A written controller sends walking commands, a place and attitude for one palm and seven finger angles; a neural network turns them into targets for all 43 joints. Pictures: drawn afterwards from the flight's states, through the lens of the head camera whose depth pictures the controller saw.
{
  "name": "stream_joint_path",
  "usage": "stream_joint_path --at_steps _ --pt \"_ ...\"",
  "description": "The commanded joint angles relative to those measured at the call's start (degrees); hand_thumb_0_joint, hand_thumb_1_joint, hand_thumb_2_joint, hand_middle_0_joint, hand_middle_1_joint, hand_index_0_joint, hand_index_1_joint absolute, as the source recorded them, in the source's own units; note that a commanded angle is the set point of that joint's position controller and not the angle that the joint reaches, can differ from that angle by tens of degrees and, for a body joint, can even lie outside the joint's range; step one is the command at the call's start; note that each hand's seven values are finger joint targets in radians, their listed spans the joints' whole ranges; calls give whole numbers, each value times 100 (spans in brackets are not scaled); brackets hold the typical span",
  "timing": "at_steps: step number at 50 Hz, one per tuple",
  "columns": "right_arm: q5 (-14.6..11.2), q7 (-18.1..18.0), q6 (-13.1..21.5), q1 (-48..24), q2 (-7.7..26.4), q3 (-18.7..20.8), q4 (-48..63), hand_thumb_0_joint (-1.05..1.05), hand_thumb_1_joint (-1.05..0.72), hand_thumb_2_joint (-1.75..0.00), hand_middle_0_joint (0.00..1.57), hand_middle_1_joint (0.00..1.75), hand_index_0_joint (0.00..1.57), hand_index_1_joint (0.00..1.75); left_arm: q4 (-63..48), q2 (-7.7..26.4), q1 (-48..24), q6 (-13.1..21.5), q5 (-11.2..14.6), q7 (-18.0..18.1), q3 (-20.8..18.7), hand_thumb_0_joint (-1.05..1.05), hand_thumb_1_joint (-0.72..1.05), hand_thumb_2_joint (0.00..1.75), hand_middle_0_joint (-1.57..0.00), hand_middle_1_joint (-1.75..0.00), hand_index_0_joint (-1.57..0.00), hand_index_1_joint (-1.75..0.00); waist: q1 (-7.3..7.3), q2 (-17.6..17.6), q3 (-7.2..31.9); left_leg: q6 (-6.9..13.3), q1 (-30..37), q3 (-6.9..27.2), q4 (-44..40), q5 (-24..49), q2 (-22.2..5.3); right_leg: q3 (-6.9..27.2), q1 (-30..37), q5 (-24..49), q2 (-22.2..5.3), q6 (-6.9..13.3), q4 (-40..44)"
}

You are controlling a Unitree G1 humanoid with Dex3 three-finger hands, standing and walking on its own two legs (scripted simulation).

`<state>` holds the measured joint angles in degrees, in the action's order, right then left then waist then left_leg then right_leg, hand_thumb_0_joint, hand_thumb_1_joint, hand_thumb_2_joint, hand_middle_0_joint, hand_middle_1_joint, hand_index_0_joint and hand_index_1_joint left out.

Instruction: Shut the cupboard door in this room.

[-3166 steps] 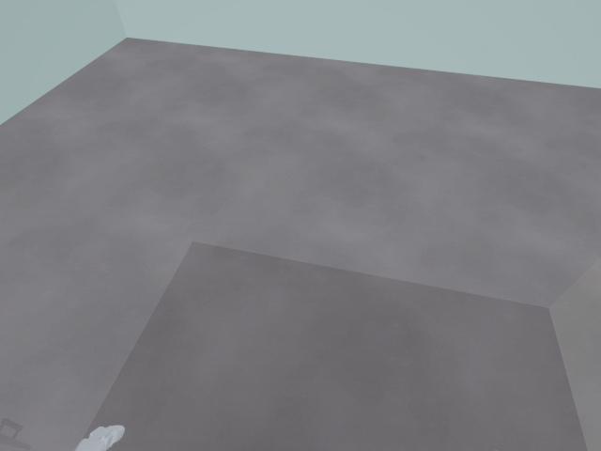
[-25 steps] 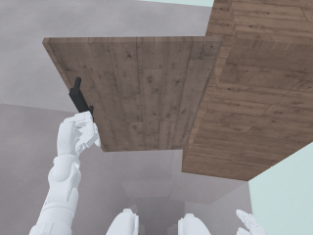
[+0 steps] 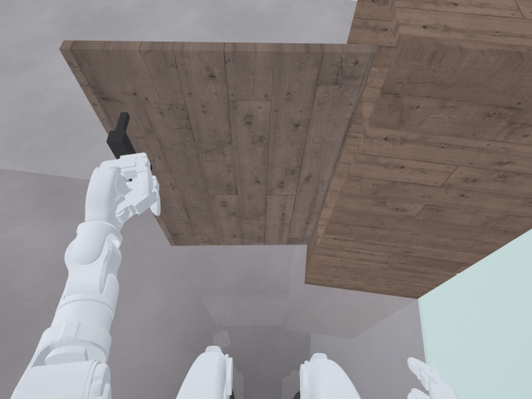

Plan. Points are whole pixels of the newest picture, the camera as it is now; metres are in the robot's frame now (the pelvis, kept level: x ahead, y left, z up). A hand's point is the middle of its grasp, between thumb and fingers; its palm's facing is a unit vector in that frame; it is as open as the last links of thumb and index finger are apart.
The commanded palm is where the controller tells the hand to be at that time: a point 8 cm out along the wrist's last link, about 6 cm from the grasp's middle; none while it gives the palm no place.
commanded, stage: push the door shut along its arc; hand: left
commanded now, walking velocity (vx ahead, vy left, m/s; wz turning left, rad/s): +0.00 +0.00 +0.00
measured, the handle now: (134, 156) +0.47 +0.23 +0.05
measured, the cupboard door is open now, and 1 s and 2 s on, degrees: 98 86 65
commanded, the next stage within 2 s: pull the fist back off the door in 1.52 s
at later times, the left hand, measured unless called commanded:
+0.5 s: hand (181, 158) +0.46 +0.15 +0.06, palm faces -0.19 -0.98 -0.03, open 3.1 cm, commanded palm +0.45 +0.20 +0.05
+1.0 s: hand (195, 135) +0.51 +0.13 +0.06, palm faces -0.28 -0.96 -0.04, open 3.2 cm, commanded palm +0.52 +0.17 +0.05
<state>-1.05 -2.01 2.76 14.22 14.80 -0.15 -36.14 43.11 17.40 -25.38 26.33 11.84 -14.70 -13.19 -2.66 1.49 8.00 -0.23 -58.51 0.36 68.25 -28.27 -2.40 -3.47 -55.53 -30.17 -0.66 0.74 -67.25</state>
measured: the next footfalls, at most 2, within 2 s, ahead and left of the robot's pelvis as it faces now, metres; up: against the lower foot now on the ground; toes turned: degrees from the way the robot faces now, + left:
none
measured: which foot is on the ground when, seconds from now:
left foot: down 0.00-1.00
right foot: down 0.00-1.00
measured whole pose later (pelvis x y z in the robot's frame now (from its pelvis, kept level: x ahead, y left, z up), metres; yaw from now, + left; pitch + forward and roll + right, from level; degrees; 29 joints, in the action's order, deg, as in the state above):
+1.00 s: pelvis -0.01 +0.01 -0.02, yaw -2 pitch +25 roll -3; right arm -0.6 -0.3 0.4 19.2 15.8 -1.4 -37.2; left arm 67.8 28.5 -56.6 21.3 6.5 -24.0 -16.5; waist -10.2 2.6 7.4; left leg 0.4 -69.9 0.6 73.5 -29.0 -3.6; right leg -3.4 -66.5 -29.8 0.5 0.4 -71.0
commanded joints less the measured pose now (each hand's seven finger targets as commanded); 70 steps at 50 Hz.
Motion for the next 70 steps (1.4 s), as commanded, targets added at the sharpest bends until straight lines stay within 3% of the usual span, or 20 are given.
stream_joint_path --at_steps 1,2,5,9,10,12,15,18,24,25,29,34,36,40,41,43,54,61,64,70 --pt "-71 -87 184 363 882 302 582 0 -90 -90 20 30 20 30 -882 1048 -2270 193 112 -252 -221 0 90 90 -130 -150 -130 -150 -247 -7 2131 166 1346 102 -803 1175 176 368 1070 1548 108 45 1069" --pt "-73 -93 185 376 859 301 555 0 -90 -90 20 30 20 30 -825 930 -2548 207 134 -256 -136 0 90 90 -130 -150 -130 -150 -333 -102 2073 184 1316 98 -774 1061 185 375 980 1421 109 22 1103" --pt "-44 -96 195 447 899 312 506 0 -90 -90 20 30 20 30 -863 1308 -2862 378 98 -198 -460 0 90 90 -130 -150 -130 -150 -239 122 2382 159 1564 161 -753 1294 170 323 905 1537 134 70 962" --pt "-14 -36 194 601 930 342 437 0 -90 -90 20 30 20 30 -729 1242 -3127 492 -59 -244 -287 0 90 90 -130 -150 -130 -150 -314 404 2619 136 1917 265 -739 1509 145 224 581 1531 173 107 854" --pt "-20 -21 172 607 932 342 416 0 -90 -90 20 30 20 30 -571 1217 -3080 470 -94 -258 -253 0 90 90 -130 -150 -130 -150 -309 412 2603 121 1950 269 -763 1480 134 222 515 1480 167 106 871" --pt "-30 -11 143 675 941 344 339 0 -90 -90 20 30 20 30 -268 968 -3535 409 -130 -294 -4 0 90 90 -130 -150 -130 -150 -499 370 2333 117 2017 346 -816 1297 105 144 170 1237 177 99 927" --pt "-20 -7 114 753 1007 347 339 0 -90 -90 20 30 20 30 -88 1230 -3745 368 -135 -310 -220 0 90 90 -130 -150 -130 -150 -460 351 2464 117 2042 394 -835 1310 109 124 185 1204 190 123 904" --pt "-17 20 79 813 997 349 317 0 -90 -90 20 30 20 30 136 1075 -3994 350 -167 -346 -74 0 90 90 -130 -150 -130 -150 -549 345 2434 115 2097 419 -837 1292 100 103 37 1153 198 119 909" --pt "32 65 -28 983 1058 311 337 0 -90 -90 20 30 20 30 739 1642 -4168 323 -310 -327 -541 0 90 90 -130 -150 -130 -150 -523 241 2415 151 1709 390 -715 1337 122 122 60 1182 218 130 784" --pt "27 88 -43 958 1031 297 347 0 -90 -90 20 30 20 30 847 1487 -4215 305 -362 -341 -379 0 90 90 -130 -150 -130 -150 -576 325 2368 141 1717 392 -720 1301 111 119 -47 1149 213 124 780" --pt "45 91 -87 1071 1083 284 366 0 -90 -90 20 30 20 30 993 1923 -4621 318 -389 -398 -671 0 90 90 -130 -150 -130 -150 -666 187 2463 200 1450 342 -556 1268 117 192 59 1188 250 107 756" --pt "45 103 -112 1188 1094 285 357 0 -90 -90 20 30 20 30 771 2069 -5097 329 -392 -636 -620 0 90 90 -130 -150 -130 -150 -721 578 3020 194 1766 389 -406 1697 97 201 35 1508 270 125 622" --pt "30 116 -122 1191 1076 310 336 0 -90 -90 20 30 20 30 770 1886 -5102 262 -376 -735 -478 0 90 90 -130 -150 -130 -150 -755 608 3152 193 1859 372 -351 1846 89 219 40 1672 265 106 640" --pt "3 98 -158 1289 1103 272 248 0 -90 -90 20 30 20 30 1122 2017 -5422 4 -406 -823 -487 0 90 90 -130 -150 -130 -150 -935 467 2816 245 1487 348 -258 1638 83 229 -83 1568 284 84 671" --pt "9 94 -165 1328 1120 274 228 0 -90 -90 20 30 20 30 1172 2217 -5451 -43 -424 -813 -643 0 90 90 -130 -150 -130 -150 -904 469 2760 239 1442 357 -262 1611 66 217 -79 1523 288 92 680" --pt "-3 94 -157 1329 1110 269 250 0 -90 -90 20 30 20 30 1133 2128 -5580 -100 -416 -859 -529 0 90 90 -130 -150 -130 -150 -972 406 2772 266 1311 309 -217 1513 80 260 -27 1507 289 81 714" --pt "48 71 16 1455 1143 217 70 0 -90 -90 20 30 20 30 1305 1961 -6752 -273 -493 -1088 -102 0 90 90 -130 -150 -130 -150 -1277 966 2985 287 1573 447 76 1640 64 171 -813 1301 339 138 539" --pt "88 62 73 1554 1192 198 5 0 -90 -90 20 30 20 30 1456 2155 -7087 -508 -572 -1164 -150 0 90 90 -130 -150 -130 -150 -1328 1049 3290 277 1612 481 181 1796 45 138 -861 1362 362 149 476" --pt "99 50 96 1623 1206 177 8 0 -90 -90 20 30 20 30 1541 2435 -7202 -586 -592 -1168 -368 0 90 90 -130 -150 -130 -150 -1350 929 3316 301 1479 479 210 1776 47 120 -806 1354 385 152 439" --pt "146 53 157 1698 1201 168 -65 0 -90 -90 20 30 20 30 1618 2265 -7567 -664 -693 -1166 -167 0 90 90 -130 -150 -130 -150 -1464 1129 3281 276 1585 529 270 1810 23 74 -1146 1294 398 151 397"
